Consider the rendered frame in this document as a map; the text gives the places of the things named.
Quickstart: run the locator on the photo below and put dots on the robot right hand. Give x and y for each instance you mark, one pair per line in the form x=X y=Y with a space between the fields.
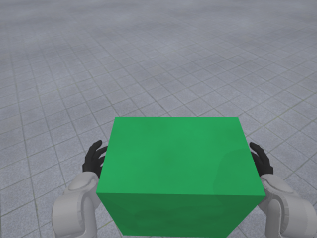
x=261 y=160

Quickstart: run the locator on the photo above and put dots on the left robot forearm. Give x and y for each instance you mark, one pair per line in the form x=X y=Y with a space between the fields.
x=73 y=213

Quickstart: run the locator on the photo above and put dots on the carton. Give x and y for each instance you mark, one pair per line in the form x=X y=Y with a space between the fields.
x=191 y=177

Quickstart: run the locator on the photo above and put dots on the robot left hand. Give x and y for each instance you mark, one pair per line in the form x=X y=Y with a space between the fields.
x=92 y=161

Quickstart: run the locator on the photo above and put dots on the right robot forearm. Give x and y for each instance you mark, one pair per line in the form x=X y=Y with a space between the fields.
x=287 y=215

